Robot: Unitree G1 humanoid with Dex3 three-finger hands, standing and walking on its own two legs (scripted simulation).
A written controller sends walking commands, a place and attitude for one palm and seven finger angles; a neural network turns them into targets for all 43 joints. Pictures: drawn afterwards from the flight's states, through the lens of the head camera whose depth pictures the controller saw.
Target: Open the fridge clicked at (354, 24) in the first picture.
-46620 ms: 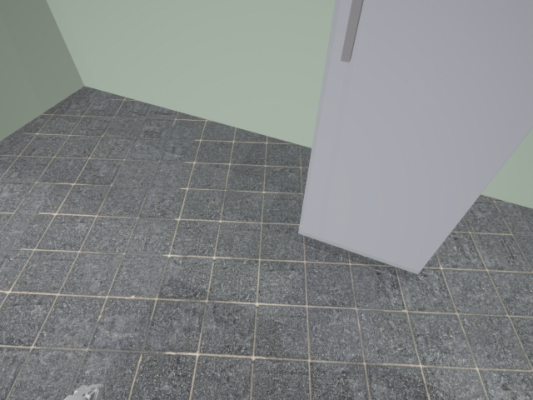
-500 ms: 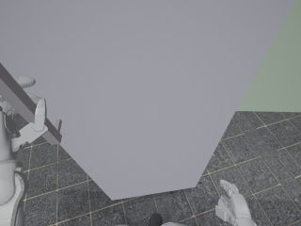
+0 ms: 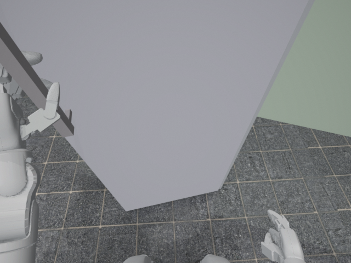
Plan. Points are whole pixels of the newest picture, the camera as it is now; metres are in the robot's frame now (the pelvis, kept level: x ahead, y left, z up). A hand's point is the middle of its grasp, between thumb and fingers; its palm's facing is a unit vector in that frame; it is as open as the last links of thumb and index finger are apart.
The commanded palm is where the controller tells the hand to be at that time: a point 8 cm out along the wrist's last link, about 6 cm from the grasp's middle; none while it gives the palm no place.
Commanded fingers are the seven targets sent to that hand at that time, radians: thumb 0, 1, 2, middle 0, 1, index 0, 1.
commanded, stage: walk backward, drawing the door open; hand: left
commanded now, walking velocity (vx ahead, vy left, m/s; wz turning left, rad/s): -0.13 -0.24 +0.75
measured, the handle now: (37, 80) +0.37 +0.22 +0.24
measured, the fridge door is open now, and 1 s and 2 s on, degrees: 29 67 84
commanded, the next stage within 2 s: stop walking and hold the door back in 1.38 s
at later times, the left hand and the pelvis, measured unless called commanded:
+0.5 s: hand (77, 209) +0.18 +0.11 +0.21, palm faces +0.51 -0.80 -0.31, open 7.6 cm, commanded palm +0.12 +0.15 +0.22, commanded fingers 0.00 0.90 0.90 -0.45 -1.40 -0.45 -1.40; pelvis -0.09 -0.14 +0.01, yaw +18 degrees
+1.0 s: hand out of the picture +0.09 +0.01 +0.21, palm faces +0.67 -0.68 -0.30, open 8.0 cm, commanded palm +0.03 +0.03 +0.22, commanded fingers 0.00 0.90 0.90 -0.45 -1.40 -0.45 -1.40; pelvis -0.09 -0.30 -0.01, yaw +40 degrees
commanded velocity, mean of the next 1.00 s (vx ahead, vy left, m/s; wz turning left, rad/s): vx -0.11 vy -0.27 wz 0.73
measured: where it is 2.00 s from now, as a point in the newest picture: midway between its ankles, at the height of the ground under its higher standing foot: outside the picture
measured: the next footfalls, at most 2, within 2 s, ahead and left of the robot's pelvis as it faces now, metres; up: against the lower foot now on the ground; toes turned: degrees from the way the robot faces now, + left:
left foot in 0.04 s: +0.00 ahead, +0.12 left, +0.00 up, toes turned +5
right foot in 0.32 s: +0.00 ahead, -0.18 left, +0.00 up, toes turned +9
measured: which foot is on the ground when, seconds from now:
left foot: up 0.00-0.02, down 0.04-0.32, up 0.34-0.70, down 0.72-0.94, up 0.96-1.00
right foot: down 0.00-0.06, up 0.08-0.30, down 0.32-0.72, up 0.74-0.90, down 0.92-1.00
